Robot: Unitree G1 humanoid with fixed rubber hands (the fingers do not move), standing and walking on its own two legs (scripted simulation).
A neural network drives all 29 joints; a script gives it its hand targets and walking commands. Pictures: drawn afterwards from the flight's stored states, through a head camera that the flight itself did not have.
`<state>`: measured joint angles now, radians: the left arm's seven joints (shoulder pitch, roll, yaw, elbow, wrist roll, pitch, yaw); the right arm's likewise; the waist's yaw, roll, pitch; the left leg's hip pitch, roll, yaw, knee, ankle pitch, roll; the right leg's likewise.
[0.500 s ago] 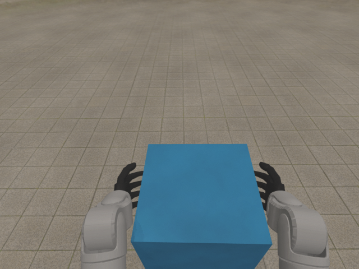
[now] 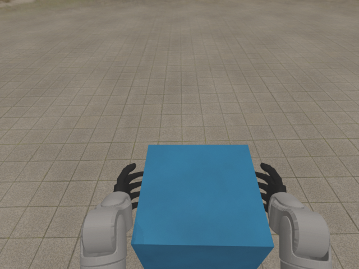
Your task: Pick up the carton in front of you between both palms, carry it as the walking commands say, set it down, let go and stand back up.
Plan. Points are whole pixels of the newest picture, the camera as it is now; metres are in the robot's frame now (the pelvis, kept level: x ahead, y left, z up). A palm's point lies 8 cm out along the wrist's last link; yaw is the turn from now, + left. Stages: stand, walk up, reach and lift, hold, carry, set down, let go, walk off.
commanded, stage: carry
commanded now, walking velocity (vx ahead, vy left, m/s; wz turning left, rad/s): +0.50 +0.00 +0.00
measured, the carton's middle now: (197, 216) +0.26 +0.00 +0.03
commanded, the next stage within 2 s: none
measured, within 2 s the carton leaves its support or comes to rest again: neither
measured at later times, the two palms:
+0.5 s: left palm (143, 105) +0.60 +0.16 +0.11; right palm (239, 103) +0.60 -0.14 +0.11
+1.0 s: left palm (153, 62) +0.94 +0.17 +0.11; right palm (222, 61) +0.94 -0.13 +0.11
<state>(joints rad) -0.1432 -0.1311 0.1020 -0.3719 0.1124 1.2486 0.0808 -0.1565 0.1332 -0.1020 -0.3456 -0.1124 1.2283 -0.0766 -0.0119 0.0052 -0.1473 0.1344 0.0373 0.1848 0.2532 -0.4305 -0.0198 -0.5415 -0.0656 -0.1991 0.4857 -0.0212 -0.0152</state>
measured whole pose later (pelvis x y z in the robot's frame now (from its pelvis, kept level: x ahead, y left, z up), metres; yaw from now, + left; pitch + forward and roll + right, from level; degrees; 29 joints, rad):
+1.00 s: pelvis +0.67 +0.02 +0.01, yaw +0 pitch +4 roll -1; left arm -0.13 -0.13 0.09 -0.42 0.11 1.22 0.09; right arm -0.14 0.13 -0.10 -0.39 -0.10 1.20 -0.08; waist -0.01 0.00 -0.11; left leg 0.09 0.04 0.20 0.21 -0.37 -0.01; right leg -0.57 -0.08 -0.18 0.52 -0.01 -0.01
